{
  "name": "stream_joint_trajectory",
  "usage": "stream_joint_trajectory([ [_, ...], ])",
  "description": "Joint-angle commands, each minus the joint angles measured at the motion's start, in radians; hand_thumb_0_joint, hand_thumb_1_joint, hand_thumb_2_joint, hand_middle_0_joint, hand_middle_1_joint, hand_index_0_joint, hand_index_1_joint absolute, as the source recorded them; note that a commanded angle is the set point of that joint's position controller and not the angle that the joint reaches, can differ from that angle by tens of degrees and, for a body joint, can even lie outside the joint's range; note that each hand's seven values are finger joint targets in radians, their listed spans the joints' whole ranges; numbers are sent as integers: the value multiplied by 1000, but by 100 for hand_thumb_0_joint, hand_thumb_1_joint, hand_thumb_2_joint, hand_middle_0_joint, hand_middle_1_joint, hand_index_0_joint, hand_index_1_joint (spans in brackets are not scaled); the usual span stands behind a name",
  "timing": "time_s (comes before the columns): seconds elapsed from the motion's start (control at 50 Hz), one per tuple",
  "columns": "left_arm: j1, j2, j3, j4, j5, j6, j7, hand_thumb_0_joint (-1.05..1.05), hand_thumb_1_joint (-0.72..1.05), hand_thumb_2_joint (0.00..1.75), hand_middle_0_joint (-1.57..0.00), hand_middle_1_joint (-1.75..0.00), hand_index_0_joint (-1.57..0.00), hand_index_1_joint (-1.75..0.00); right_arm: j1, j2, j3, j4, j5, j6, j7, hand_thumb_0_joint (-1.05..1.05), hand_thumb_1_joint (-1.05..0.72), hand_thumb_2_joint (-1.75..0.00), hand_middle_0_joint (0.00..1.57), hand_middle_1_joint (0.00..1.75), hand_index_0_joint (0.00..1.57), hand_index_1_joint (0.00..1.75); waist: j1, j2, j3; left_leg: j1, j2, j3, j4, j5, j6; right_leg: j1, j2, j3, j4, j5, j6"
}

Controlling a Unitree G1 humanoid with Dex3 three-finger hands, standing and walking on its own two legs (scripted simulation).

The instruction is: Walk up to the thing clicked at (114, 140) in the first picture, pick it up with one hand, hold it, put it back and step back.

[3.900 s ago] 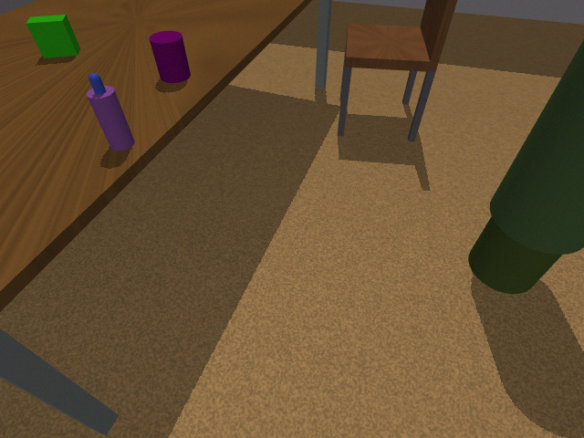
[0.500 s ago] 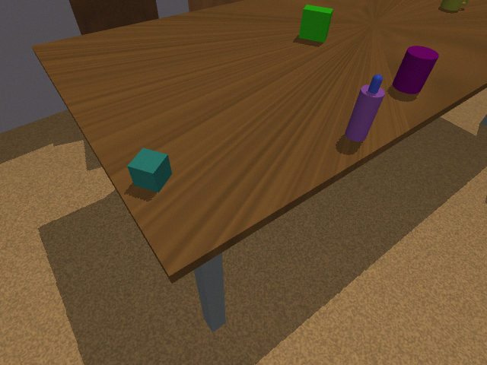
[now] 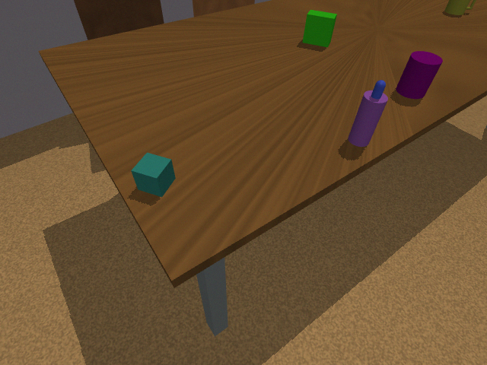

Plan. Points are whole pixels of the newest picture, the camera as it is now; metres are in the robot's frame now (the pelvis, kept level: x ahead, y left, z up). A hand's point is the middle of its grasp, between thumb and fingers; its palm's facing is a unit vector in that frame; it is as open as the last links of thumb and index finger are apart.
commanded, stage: stand
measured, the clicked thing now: (369, 113) +0.69 -0.28 +0.05
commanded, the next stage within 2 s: none
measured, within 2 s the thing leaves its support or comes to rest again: neither
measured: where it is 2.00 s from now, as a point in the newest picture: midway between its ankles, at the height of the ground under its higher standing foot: outside the picture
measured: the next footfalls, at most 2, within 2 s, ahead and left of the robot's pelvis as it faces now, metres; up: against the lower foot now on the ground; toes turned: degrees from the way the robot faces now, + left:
none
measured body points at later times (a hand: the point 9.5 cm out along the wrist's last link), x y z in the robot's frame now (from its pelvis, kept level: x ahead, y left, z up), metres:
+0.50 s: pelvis +0.00 +0.00 +0.00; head +0.01 +0.00 +0.45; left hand +0.08 +0.31 -0.13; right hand +0.07 -0.30 -0.13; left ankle +0.03 +0.13 -0.74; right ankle -0.02 -0.12 -0.74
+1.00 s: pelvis +0.01 +0.00 +0.01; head +0.03 +0.00 +0.45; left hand +0.09 +0.30 -0.13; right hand +0.08 -0.30 -0.13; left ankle +0.03 +0.13 -0.74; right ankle -0.02 -0.12 -0.74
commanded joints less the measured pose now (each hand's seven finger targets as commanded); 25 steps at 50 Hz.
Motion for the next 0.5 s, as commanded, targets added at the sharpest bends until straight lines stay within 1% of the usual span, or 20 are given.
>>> stream_joint_trajectory([
  [0.0, -52, 206, 28, -36, -10, -44, 25, 0, 90, 90, -20, -30, -20, -30, -66, -202, -40, -57, 10, -17, -5, 0, -90, -90, 20, 30, 20, 30, -8, 50, -114, 50, 112, -76, -81, 232, 39, 48, -119, 111, -103, 134, -37],
  [0.04, -53, 209, 27, -24, -9, -46, 27, 0, 90, 90, -20, -30, -20, -30, -57, -208, -38, -46, 11, -15, -5, 0, -90, -90, 20, 30, 20, 30, -9, 32, -113, 65, 112, -71, -83, 232, 39, 52, -118, 108, -105, 148, -33],
  [0.06, -52, 207, 23, -17, -10, -47, 27, 0, 90, 90, -20, -30, -20, -30, -61, -205, -36, -42, 12, -12, -3, 0, -90, -90, 20, 30, 20, 30, -11, 28, -89, 60, 110, -72, -94, 210, 36, 35, -116, 107, -118, 125, -30],
  [0.12, -55, 207, 20, -6, -10, -48, 27, 0, 90, 90, -20, -30, -20, -30, -53, -210, -37, -31, 11, -9, 0, 0, -90, -90, 20, 30, 20, 30, -15, 12, -73, 59, 111, -74, -119, 125, 34, 15, -113, 112, -140, 46, -30],
  [0.14, -55, 203, 17, -3, -8, -48, 27, 0, 90, 90, -20, -30, -20, -30, -59, -212, -38, -29, 11, -8, 2, 0, -90, -90, 20, 30, 20, 30, -15, 12, -61, 52, 109, -77, -128, 104, 32, 11, -111, 109, -147, 29, -30],
  [0.18, -56, 206, 17, 0, -8, -49, 28, 0, 90, 90, -20, -30, -20, -30, -48, -217, -38, -22, 8, -7, 3, 0, -90, -90, 20, 30, 20, 30, -16, 13, -68, 41, 110, -76, -141, 68, 33, 25, -111, 111, -144, 20, -29],
  [0.2, -53, 206, 18, 3, -7, -49, 29, 0, 90, 90, -20, -30, -20, -30, -50, -217, -39, -21, 8, -7, 3, 0, -90, -90, 20, 30, 20, 30, -13, 16, -70, 38, 113, -78, -144, 70, 35, 30, -112, 108, -139, 31, -28],
  [0.22, -49, 206, 18, 5, -8, -49, 29, 0, 90, 90, -20, -30, -20, -30, -53, -215, -38, -20, 7, -9, 2, 0, -90, -90, 20, 30, 20, 30, -10, 20, -80, 45, 116, -78, -142, 105, 36, 44, -115, 109, -131, 60, -30],
  [0.28, -47, 207, 17, 9, -9, -51, 30, 0, 90, 90, -20, -30, -20, -30, -44, -205, -34, -17, 10, -12, 3, 0, -90, -90, 20, 30, 20, 30, -13, 4, -85, 73, 115, -70, -137, 145, 33, 31, -115, 109, -133, 79, -27],
  [0.34, -47, 204, 16, 8, -10, -49, 31, 0, 90, 90, -20, -30, -20, -30, -44, -211, -34, -12, 8, -13, 2, 0, -90, -90, 20, 30, 20, 30, -11, 20, -84, 63, 115, -71, -144, 145, 31, 34, -111, 106, -131, 77, -27],
  [0.36, -45, 206, 15, 7, -9, -50, 32, 0, 90, 90, -20, -30, -20, -30, -46, -206, -33, -13, 7, -13, 3, 0, -90, -90, 20, 30, 20, 30, -7, 16, -82, 64, 118, -69, -142, 169, 31, 37, -114, 106, -129, 90, -27],
  [0.38, -47, 207, 14, 7, -10, -50, 32, 0, 90, 90, -20, -30, -20, -30, -39, -207, -32, -10, 8, -12, 3, 0, -90, -90, 20, 30, 20, 30, -11, 10, -78, 63, 117, -69, -143, 161, 30, 33, -113, 107, -130, 83, -25],
  [0.42, -43, 204, 13, 7, -9, -50, 32, 0, 90, 90, -20, -30, -20, -30, -43, -209, -33, -10, 7, -13, 2, 0, -90, -90, 20, 30, 20, 30, -9, 17, -91, 78, 121, -65, -135, 188, 30, 35, -116, 110, -130, 104, -26],
  [0.46, -42, 208, 13, 7, -8, -52, 33, 0, 90, 90, -20, -30, -20, -30, -36, -209, -32, -9, 9, -13, 2, 0, -90, -90, 20, 30, 20, 30, -12, 12, -102, 78, 121, -63, -133, 190, 32, 48, -118, 109, -131, 120, -23],
  [0.48, -41, 208, 12, 8, -8, -51, 34, 0, 90, 90, -20, -30, -20, -30, -42, -205, -32, -8, 10, -11, 3, 0, -90, -90, 20, 30, 20, 30, -11, 5, -86, 72, 117, -64, -136, 188, 30, 36, -115, 104, -134, 116, -23],
])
